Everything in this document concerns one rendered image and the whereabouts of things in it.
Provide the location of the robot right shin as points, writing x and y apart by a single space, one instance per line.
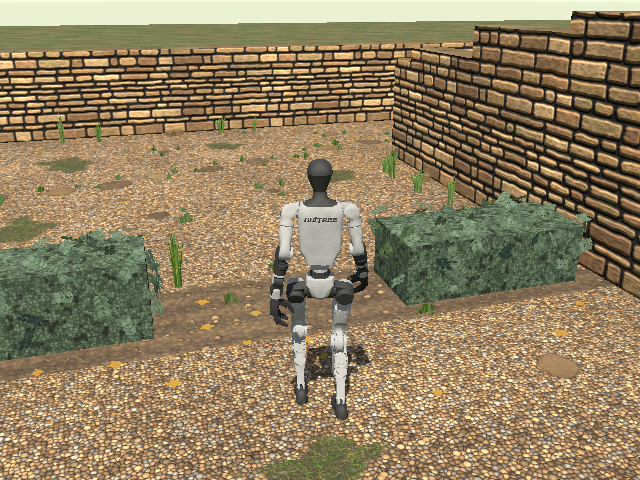
339 367

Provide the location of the robot left forearm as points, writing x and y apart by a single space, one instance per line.
278 277

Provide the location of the robot left upper arm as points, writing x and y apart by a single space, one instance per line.
287 214

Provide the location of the right robot hand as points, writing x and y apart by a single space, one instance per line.
364 282

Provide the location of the robot right upper arm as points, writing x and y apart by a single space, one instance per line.
351 212

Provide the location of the robot right forearm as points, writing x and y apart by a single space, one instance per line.
361 264

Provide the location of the right robot foot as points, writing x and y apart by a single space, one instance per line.
341 409

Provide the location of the left robot hand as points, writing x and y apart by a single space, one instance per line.
276 313

